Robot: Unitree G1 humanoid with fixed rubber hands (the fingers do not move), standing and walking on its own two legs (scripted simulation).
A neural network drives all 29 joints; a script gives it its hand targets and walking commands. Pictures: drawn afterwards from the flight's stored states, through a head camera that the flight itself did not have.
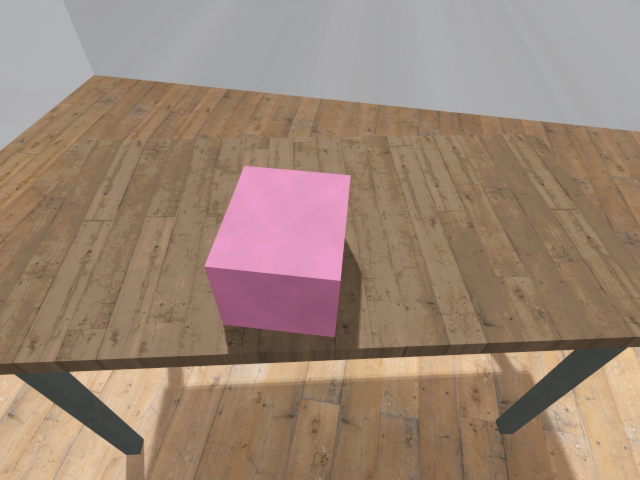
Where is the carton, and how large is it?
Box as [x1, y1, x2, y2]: [204, 166, 350, 336]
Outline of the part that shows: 244,166 204,266 223,324 334,336 350,175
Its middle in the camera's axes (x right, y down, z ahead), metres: -0.05 +0.01 +0.66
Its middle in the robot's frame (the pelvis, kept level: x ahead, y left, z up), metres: +0.48 +0.06 -0.02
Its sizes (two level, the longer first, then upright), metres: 0.226 0.187 0.157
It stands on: a table, 0.67 m high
